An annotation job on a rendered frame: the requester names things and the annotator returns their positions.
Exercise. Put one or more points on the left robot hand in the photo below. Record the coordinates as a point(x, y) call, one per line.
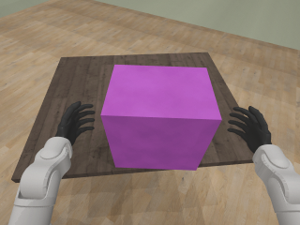
point(69, 127)

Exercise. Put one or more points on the table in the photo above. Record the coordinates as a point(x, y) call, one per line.
point(87, 78)

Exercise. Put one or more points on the left robot forearm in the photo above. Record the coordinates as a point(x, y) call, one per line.
point(39, 184)

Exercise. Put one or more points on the right robot forearm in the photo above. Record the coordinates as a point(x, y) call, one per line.
point(281, 181)

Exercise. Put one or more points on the carton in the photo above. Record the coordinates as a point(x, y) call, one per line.
point(158, 117)

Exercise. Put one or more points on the right robot hand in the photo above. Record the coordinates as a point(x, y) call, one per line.
point(256, 128)

